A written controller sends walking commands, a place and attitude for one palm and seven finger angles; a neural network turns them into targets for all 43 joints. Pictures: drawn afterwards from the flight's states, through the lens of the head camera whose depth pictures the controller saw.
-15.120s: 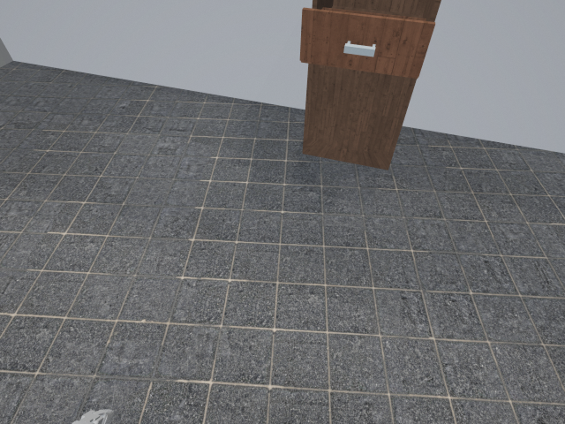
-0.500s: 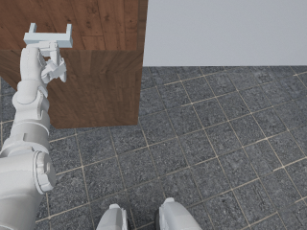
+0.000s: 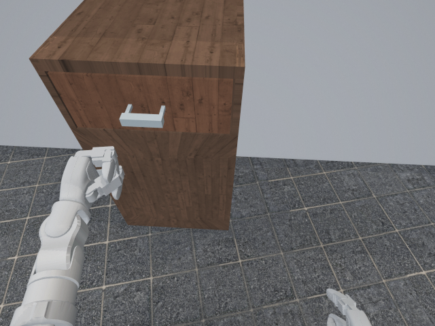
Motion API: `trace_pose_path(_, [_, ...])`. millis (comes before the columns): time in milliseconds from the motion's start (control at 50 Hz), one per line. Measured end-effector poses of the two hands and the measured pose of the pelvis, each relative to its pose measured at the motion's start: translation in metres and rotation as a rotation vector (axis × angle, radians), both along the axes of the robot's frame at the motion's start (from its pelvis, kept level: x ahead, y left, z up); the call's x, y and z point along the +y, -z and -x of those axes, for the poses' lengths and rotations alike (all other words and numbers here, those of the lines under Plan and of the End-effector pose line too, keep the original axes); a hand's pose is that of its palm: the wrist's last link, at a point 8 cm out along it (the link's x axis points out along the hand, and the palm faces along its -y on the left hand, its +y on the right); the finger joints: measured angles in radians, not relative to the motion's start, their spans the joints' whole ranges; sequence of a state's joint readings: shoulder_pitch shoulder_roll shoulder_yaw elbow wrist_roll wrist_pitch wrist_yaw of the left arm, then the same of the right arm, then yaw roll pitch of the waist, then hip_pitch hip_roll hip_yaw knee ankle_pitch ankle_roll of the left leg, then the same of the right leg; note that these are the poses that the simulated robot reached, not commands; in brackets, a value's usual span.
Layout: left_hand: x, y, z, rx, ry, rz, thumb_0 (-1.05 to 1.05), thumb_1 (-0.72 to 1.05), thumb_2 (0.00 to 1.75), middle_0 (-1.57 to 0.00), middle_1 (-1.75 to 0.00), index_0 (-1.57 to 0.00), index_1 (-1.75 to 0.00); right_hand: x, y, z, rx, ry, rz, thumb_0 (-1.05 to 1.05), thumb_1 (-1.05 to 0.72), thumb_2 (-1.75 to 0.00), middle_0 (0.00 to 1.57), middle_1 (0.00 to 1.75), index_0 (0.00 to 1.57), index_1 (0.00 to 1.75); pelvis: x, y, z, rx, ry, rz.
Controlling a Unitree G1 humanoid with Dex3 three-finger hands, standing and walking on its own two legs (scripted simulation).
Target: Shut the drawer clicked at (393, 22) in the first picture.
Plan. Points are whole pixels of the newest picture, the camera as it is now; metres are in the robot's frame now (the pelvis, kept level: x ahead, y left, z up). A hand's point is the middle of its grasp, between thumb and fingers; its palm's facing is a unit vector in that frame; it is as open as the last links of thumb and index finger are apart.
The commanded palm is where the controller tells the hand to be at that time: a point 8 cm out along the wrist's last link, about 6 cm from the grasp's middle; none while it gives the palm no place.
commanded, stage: draw the hand back to the body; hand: left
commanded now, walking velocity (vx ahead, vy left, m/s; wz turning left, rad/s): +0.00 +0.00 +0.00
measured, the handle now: (144, 114) +0.61 +0.21 +0.02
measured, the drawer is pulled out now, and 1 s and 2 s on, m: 0.00 0.00 0.00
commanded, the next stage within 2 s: step back with the hand held close in 0.86 s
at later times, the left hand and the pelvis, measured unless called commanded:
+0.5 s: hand (53, 228) +0.23 +0.22 +0.16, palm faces +0.32 -0.89 -0.32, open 3.3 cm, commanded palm +0.17 +0.26 +0.18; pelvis +0.00 -0.01 +0.03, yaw +0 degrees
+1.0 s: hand (13, 266) +0.17 +0.23 +0.18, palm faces +0.40 -0.84 -0.37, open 3.3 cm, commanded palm +0.12 +0.27 +0.21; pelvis -0.01 -0.01 +0.03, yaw +0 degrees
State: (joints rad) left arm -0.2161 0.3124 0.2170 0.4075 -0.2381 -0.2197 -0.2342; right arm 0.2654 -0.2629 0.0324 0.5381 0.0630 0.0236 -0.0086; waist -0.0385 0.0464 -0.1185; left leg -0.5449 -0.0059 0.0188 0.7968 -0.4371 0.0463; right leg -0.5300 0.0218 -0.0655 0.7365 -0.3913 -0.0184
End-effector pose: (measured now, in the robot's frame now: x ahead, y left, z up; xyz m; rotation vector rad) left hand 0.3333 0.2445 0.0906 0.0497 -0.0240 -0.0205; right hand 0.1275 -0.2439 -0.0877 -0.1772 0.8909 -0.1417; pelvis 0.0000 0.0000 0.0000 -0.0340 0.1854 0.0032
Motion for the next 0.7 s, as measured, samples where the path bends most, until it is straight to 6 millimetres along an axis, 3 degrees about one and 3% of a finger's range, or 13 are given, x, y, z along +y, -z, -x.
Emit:
trace_pose_path(100, [0.002, -0.021, 0.034, 0.016, -0.119, -0.144, 0.02, 0.90, 0.90, -1.40, -1.60, -1.40, -1.60, 0.005, -0.017, -0.019, -0.082, -0.012, 0.001, 0.00, -0.91, -0.90, 0.20, 0.30, 0.20, 0.30, -0.002, -0.011, 0.005, -0.075, 0.006, -0.014])
trace_pose_path(280, [0.014, -0.046, 0.087, 0.023, -0.295, -0.211, 0.02, 0.89, 0.90, -1.40, -1.60, -1.40, -1.60, 0.016, -0.039, -0.041, -0.158, -0.072, -0.001, 0.01, -0.90, -0.90, 0.20, 0.30, 0.20, 0.30, -0.007, -0.026, 0.007, -0.178, 0.000, -0.025])
trace_pose_path(700, [0.020, -0.115, 0.195, -0.124, -0.397, -0.388, 0.02, 0.89, 0.90, -1.40, -1.60, -1.41, -1.60, 0.016, -0.043, -0.044, -0.221, -0.113, -0.022, 0.01, -0.90, -0.90, 0.20, 0.30, 0.20, 0.30, -0.013, -0.033, 0.002, -0.251, 0.001, -0.022])
